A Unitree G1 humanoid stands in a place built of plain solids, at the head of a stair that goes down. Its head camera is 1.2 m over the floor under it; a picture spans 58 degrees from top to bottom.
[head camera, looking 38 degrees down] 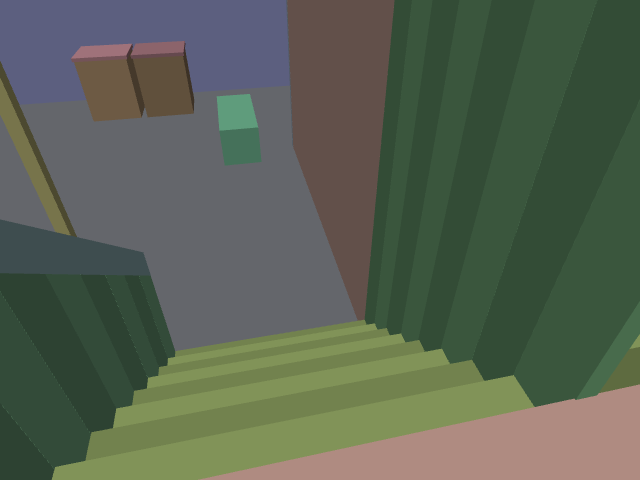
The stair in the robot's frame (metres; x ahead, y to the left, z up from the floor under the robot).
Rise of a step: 0.21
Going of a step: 0.23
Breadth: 1.60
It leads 12 degrees to the left of straight ahead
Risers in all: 9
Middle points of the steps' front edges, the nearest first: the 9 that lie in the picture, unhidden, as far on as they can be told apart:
0.58 0.00 0.00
0.81 0.05 -0.21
1.03 0.10 -0.42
1.26 0.15 -0.63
1.48 0.20 -0.84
1.71 0.25 -1.05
1.94 0.30 -1.26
2.16 0.34 -1.47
2.39 0.39 -1.68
